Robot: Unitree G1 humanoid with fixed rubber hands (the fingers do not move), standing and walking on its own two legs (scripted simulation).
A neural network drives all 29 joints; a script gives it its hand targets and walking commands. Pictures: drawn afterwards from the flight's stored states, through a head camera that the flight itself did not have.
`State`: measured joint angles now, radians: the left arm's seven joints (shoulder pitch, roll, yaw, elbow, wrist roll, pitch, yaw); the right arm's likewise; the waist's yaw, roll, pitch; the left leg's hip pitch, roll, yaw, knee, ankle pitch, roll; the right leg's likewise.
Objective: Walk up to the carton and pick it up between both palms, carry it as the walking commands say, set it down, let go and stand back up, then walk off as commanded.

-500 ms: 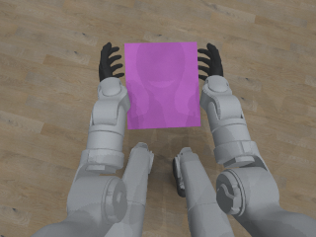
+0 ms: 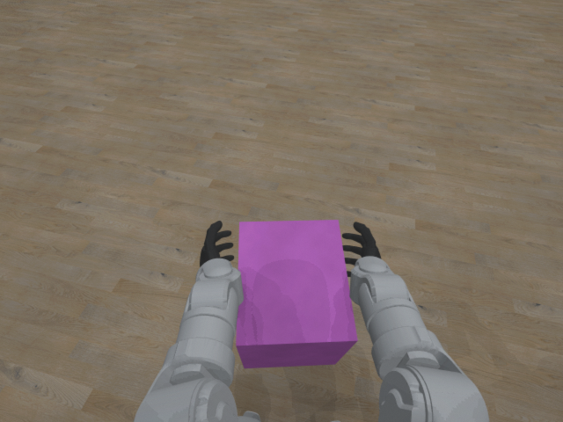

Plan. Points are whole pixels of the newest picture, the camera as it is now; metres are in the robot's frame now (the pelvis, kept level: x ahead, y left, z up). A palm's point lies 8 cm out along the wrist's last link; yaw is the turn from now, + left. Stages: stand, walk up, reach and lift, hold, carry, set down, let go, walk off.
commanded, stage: reach and lift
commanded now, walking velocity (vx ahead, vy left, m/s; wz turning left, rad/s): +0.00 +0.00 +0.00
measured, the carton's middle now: (289, 296) +0.35 +0.02 -0.07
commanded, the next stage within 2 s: hold in 1.96 s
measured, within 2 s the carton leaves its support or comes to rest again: neither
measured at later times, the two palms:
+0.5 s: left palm (199, 253) +0.34 +0.15 +0.07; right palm (370, 246) +0.36 -0.09 +0.07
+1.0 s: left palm (203, 253) +0.32 +0.14 +0.09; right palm (380, 251) +0.34 -0.10 +0.09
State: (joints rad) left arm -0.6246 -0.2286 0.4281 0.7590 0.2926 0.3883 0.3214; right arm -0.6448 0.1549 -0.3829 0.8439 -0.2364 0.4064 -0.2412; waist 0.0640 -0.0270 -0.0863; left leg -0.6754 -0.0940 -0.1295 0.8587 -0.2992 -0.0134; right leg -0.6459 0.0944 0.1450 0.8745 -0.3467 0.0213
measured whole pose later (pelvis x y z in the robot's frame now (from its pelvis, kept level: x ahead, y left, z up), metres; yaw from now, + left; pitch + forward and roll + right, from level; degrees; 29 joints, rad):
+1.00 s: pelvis +0.02 -0.01 +0.04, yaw +1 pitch -8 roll +0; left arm -0.49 -0.23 0.34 0.55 0.30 0.68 0.27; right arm -0.52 0.22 -0.32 0.64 -0.29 0.67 -0.23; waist 0.05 -0.01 0.02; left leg -0.17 -0.07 -0.16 0.50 -0.19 -0.01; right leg -0.13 0.06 0.12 0.51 -0.24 0.00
